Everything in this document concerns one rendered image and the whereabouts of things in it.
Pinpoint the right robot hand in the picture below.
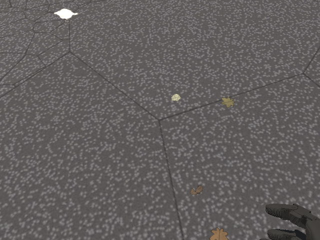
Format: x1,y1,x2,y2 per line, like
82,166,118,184
259,203,320,240

